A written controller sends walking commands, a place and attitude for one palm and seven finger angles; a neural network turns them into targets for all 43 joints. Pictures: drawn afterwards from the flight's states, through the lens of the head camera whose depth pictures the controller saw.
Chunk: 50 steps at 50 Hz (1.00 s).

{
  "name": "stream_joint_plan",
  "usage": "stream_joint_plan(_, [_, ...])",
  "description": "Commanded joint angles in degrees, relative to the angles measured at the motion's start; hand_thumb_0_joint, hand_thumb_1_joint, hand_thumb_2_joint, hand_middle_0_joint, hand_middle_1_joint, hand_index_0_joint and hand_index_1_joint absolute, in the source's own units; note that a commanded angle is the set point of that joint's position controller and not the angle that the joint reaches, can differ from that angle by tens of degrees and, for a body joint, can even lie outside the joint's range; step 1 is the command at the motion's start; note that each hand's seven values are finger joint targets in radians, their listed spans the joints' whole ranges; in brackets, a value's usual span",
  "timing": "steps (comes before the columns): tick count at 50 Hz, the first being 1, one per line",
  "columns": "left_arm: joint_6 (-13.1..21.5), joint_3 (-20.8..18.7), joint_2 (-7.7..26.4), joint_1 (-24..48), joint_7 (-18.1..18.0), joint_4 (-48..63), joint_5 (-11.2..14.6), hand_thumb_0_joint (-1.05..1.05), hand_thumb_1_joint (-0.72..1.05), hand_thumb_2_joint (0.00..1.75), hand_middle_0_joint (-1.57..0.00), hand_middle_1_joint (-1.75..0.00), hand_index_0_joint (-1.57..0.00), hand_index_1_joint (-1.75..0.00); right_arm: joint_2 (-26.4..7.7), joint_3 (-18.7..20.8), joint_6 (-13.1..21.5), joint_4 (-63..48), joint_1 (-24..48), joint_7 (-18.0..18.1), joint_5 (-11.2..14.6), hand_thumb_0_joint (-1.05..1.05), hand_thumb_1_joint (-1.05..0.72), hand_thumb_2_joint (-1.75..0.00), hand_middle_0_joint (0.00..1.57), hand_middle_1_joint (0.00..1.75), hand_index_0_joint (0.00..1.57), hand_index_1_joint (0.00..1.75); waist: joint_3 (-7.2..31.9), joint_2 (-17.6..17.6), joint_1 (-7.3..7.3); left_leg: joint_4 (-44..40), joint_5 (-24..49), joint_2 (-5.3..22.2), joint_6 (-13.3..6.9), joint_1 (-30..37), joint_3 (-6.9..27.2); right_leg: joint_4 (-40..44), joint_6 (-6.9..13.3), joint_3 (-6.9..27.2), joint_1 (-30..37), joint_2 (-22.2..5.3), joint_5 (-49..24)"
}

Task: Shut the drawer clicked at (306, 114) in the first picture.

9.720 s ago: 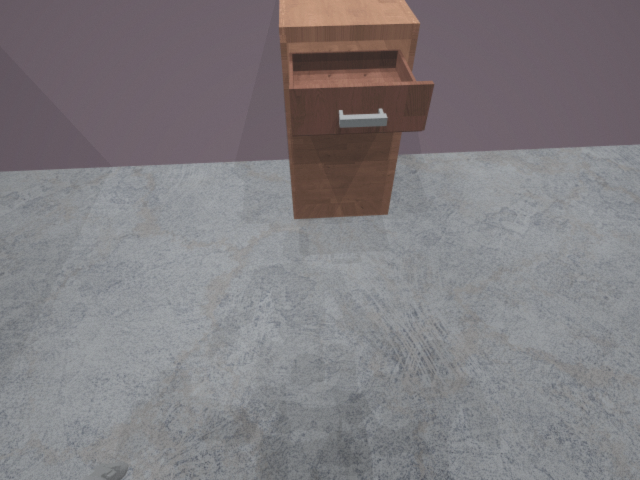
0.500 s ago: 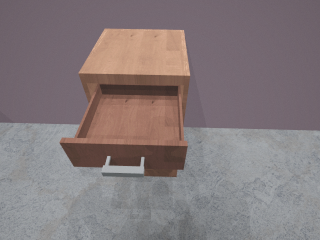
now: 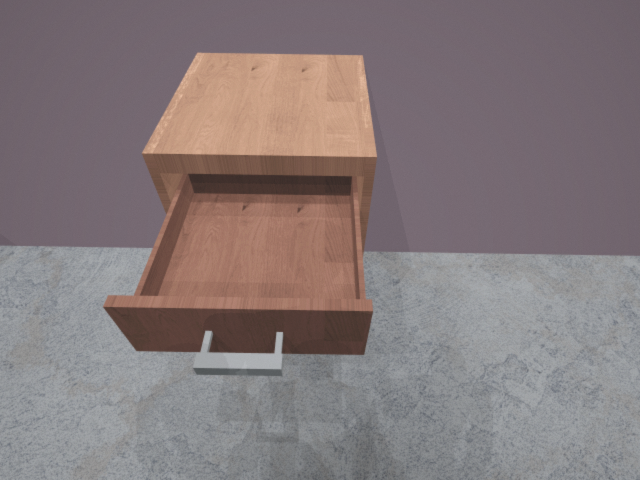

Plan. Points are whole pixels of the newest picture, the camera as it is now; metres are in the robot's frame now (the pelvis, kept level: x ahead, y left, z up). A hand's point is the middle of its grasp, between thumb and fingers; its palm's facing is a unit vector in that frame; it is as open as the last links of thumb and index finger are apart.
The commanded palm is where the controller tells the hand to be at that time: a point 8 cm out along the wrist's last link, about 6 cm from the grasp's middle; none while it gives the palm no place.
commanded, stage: look again from close up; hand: left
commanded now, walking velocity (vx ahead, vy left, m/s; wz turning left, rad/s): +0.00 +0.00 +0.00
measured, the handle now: (241, 350) +0.31 +0.14 -0.07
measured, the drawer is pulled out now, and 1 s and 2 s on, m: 0.30 0.30 0.30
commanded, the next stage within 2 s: raise the hand and make a fist in 0.22 s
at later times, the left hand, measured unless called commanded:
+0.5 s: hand (189, 433) +0.18 +0.17 -0.03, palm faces +0.26 -0.96 -0.07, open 7.1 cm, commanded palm +0.10 +0.21 -0.06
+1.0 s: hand (231, 469) +0.15 +0.11 -0.03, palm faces -0.02 -1.00 -0.04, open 4.6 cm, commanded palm +0.10 +0.18 -0.03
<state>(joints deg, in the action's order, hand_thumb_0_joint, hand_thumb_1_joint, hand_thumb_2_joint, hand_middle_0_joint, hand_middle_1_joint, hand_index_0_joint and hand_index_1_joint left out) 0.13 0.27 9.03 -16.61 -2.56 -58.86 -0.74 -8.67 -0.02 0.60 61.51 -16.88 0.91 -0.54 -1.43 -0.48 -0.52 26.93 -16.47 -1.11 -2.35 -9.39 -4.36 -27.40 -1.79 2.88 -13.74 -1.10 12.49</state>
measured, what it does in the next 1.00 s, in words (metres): lowers itself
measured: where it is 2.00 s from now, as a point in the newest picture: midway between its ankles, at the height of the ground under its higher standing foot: outside the picture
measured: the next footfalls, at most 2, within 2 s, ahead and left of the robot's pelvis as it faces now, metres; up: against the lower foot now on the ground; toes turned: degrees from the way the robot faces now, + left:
none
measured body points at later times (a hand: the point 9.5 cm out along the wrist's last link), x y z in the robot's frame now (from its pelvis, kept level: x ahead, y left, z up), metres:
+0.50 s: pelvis +0.00 -0.01 -0.01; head +0.00 -0.02 +0.44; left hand +0.16 +0.22 -0.02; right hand +0.11 -0.25 -0.13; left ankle -0.02 +0.09 -0.74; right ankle +0.03 -0.14 -0.74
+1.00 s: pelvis -0.02 -0.05 -0.09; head +0.04 -0.06 +0.35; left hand +0.14 +0.17 -0.03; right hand +0.21 -0.23 -0.17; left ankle -0.02 +0.09 -0.74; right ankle +0.02 -0.14 -0.74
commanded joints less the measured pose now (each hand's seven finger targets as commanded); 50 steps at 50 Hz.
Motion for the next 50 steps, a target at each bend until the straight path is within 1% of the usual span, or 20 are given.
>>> stream_joint_plan(1, [1.1,-1.0,5.3,-3.1,0.0,1.7,0.0,0.00,0.90,0.90,-0.20,-0.30,-0.20,-0.30,-6.3,1.2,1.2,-1.5,-2.8,0.6,0.1,0.00,-0.90,-0.90,0.20,0.30,0.20,0.30,-0.6,1.3,0.02,-6.3,10.7,6.9,-0.1,-0.4,6.9,3.3,3.7,3.3,0.6,-3.8,-10.5])
stream_joint_plan(15, [1.2,-0.9,6.1,-2.3,0.0,0.8,0.2,0.00,0.90,0.90,-0.20,-0.30,-0.20,-0.30,-6.8,0.9,1.3,0.0,-1.6,0.7,0.2,0.00,-0.90,-0.90,0.20,0.30,0.20,0.30,-0.7,0.6,0.18,-7.1,12.9,7.3,0.1,1.7,6.3,4.6,3.5,3.0,2.0,-3.9,-11.8])
stream_joint_plan(16, [1.8,-1.1,7.7,-6.1,-2.2,-2.2,-0.5,0.00,0.90,0.90,-0.20,-0.30,-0.20,-0.30,-8.3,1.1,1.7,-4.2,3.7,0.6,0.6,0.00,-0.90,-0.90,0.20,0.30,0.20,0.30,-2.8,3.8,2.03,3.9,18.6,8.8,1.9,-3.4,3.9,2.4,2.5,3.4,2.3,-7.2,-29.7])
stream_joint_plan(17, [13.8,-12.3,22.0,38.6,-1.5,86.1,10.6,0.00,0.90,0.90,-0.22,-0.32,-0.22,-0.32,-16.3,2.5,9.8,-23.9,2.8,2.5,3.4,0.00,-0.90,-0.90,0.20,0.30,0.20,0.30,26.3,-6.2,-3.52,-3.8,25.1,1.8,2.5,8.0,6.3,-1.9,3.9,-2.1,8.7,-1.0,-22.0])
stream_joint_plan(18, [10.9,-9.4,15.3,8.2,-2.9,69.7,6.0,0.00,0.90,0.90,-0.24,-0.34,-0.24,-0.34,-11.6,1.7,14.9,-21.2,7.2,4.6,2.1,0.00,-0.90,-0.90,0.20,0.30,0.20,0.30,22.9,-14.8,2.14,-3.3,32.9,4.3,3.2,11.9,5.7,-4.8,4.8,-3.5,4.3,0.9,-8.4])
stream_joint_plan(19, [4.0,-0.3,1.7,-8.6,-3.9,60.0,8.8,0.00,0.90,0.90,-0.26,-0.37,-0.26,-0.37,-9.8,1.6,17.1,-21.0,7.4,3.5,2.4,0.00,-0.90,-0.90,0.20,0.30,0.20,0.30,14.4,-13.1,-0.37,-3.9,29.8,4.6,5.5,5.0,6.2,-5.4,3.3,-7.7,-2.7,0.3,0.9])
stream_joint_plan(20, [4.4,0.4,-1.0,-3.3,-3.0,60.4,9.7,0.00,0.90,0.90,-0.28,-0.39,-0.28,-0.39,-10.9,1.9,17.6,-19.7,4.3,2.9,2.5,0.00,-0.90,-0.90,0.20,0.30,0.20,0.30,5.7,-5.2,-2.55,-2.1,21.8,4.1,4.7,-0.2,6.6,-5.0,2.4,-8.1,-6.7,0.5,1.4])
stream_joint_plan(21, [7.5,-1.2,0.4,-1.2,-1.8,61.5,10.0,0.00,0.90,0.90,-0.30,-0.41,-0.30,-0.41,-12.1,2.8,18.6,-23.2,5.7,2.3,1.7,0.00,-0.90,-0.90,0.20,0.30,0.20,0.30,0.3,-2.6,-2.83,0.6,11.8,2.9,3.7,-6.5,7.3,-4.0,2.6,-8.8,-10.0,0.7,2.2])
stream_joint_plan(23, [15.2,-4.6,0.0,-12.8,2.5,53.7,11.6,0.00,0.90,0.90,-0.34,-0.45,-0.34,-0.45,-12.5,3.8,19.3,-26.8,7.1,1.3,0.8,0.00,-0.90,-0.90,0.20,0.30,0.20,0.30,0.3,9.3,-0.57,6.2,1.8,1.7,2.9,-17.0,6.9,-7.3,2.8,-10.4,-14.5,1.4,6.3])
stream_joint_plan(25, [24.4,-5.3,-1.7,-21.2,8.9,50.1,12.8,0.00,0.90,0.90,-0.38,-0.50,-0.38,-0.50,-11.9,4.4,19.6,-30.7,8.5,-0.5,0.7,0.00,-0.90,-0.90,0.20,0.30,0.20,0.30,4.7,12.5,2.14,13.1,0.0,0.4,3.4,-24.1,4.9,-14.1,3.4,-10.0,-18.4,1.5,8.5])
stream_joint_plan(26, [29.4,-4.6,-2.5,-22.6,12.7,50.6,13.6,0.00,0.90,0.90,-0.40,-0.52,-0.40,-0.52,-11.9,4.8,19.8,-32.5,9.5,-1.4,0.5,0.00,-0.90,-0.90,0.20,0.30,0.20,0.30,6.0,12.0,2.77,16.7,-1.2,0.1,3.6,-27.6,4.1,-17.3,3.6,-9.0,-20.7,1.4,8.8])
stream_joint_plan(28, [38.3,-7.2,2.5,-21.4,19.5,52.2,13.4,0.00,0.90,0.90,-0.44,-0.56,-0.44,-0.56,-12.5,5.8,20.1,-36.0,11.3,-2.9,0.5,0.00,-0.90,-0.90,0.20,0.30,0.20,0.30,8.7,7.7,2.44,23.4,-3.0,-0.8,3.6,-33.4,3.2,-22.3,4.1,-6.3,-23.1,0.7,8.5])
stream_joint_plan(29, [38.5,-11.0,6.1,-23.5,20.8,50.2,12.8,0.00,0.90,0.90,-0.46,-0.58,-0.46,-0.58,-12.4,6.2,19.7,-37.0,11.2,-3.3,1.1,0.00,-0.90,-0.90,0.20,0.30,0.20,0.30,10.4,4.7,3.93,25.1,-3.4,-1.1,3.1,-35.6,2.5,-23.6,4.3,-4.7,-23.0,0.3,8.5])
stream_joint_plan(30, [37.3,-10.4,5.8,-23.1,21.8,54.0,13.5,0.00,0.90,0.90,-0.48,-0.60,-0.48,-0.60,-12.4,5.9,19.1,-39.5,12.2,-3.2,1.8,0.00,-0.90,-0.90,0.20,0.30,0.20,0.30,12.4,4.4,4.37,25.7,-4.8,-1.5,2.6,-37.2,2.0,-24.5,4.2,-4.0,-23.0,0.2,10.4])
stream_joint_plan(33, [32.2,-11.5,7.3,-16.5,20.9,68.6,16.4,0.00,0.90,0.90,-0.54,-0.67,-0.54,-0.67,-11.8,5.3,17.7,-44.4,12.2,-1.6,2.5,0.00,-0.90,-0.90,0.20,0.30,0.20,0.30,18.7,-0.2,4.08,27.2,-6.9,-1.5,1.7,-37.6,2.8,-25.5,3.7,-2.9,-23.5,0.5,14.7])
stream_joint_plan(35, [31.7,-13.5,9.0,-13.9,17.7,78.0,16.8,0.00,0.90,0.90,-0.58,-0.71,-0.58,-0.71,-10.8,5.4,17.1,-44.3,9.6,-0.6,2.4,0.00,-0.90,-0.90,0.20,0.30,0.20,0.30,21.5,-3.7,3.00,29.8,-4.6,-0.9,1.3,-36.3,3.4,-25.2,3.7,-0.8,-23.7,0.6,13.0])
stream_joint_plan(39, [34.2,-4.9,5.5,-6.6,16.4,87.4,14.4,0.00,0.90,0.90,-0.66,-0.80,-0.66,-0.80,-11.0,4.0,17.0,-42.9,6.7,0.3,1.9,0.00,-0.90,-0.90,0.20,0.30,0.20,0.30,20.2,-2.1,-2.78,34.3,-1.7,0.6,0.3,-35.8,5.2,-26.7,3.2,-1.3,-28.5,1.3,7.2])
stream_joint_plan(42, [32.3,-4.2,6.0,-10.1,19.3,81.2,14.2,0.00,0.90,0.90,-0.72,-0.86,-0.72,-0.86,-11.2,3.8,17.3,-41.7,6.9,0.9,2.3,0.00,-0.90,-0.90,0.20,0.30,0.20,0.30,17.7,-0.2,-3.11,35.2,-4.1,0.9,0.4,-39.4,5.8,-25.5,2.9,-0.8,-28.8,1.0,10.4])
stream_joint_plan(46, [24.8,-8.0,8.5,-17.1,21.3,77.8,15.1,0.00,0.90,0.90,-0.80,-0.95,-0.80,-0.95,-10.2,3.8,16.2,-42.9,8.4,1.6,3.2,0.00,-0.90,-0.90,0.20,0.30,0.20,0.30,20.4,1.9,-0.11,33.8,-4.8,0.2,0.6,-41.0,5.2,-22.4,2.2,1.4,-22.5,-0.3,13.7])
stream_joint_plan(50, [20.8,-10.7,8.0,-19.3,18.2,80.9,16.4,0.00,0.90,0.90,-0.88,-1.04,-0.88,-1.04,-8.6,3.3,14.8,-44.1,9.6,2.2,3.3,0.00,-0.90,-0.90,0.20,0.30,0.20,0.30,22.0,4.4,1.75,31.7,-3.3,-0.1,0.8,-40.5,5.3,-21.7,1.6,1.0,-18.0,-0.8,11.8])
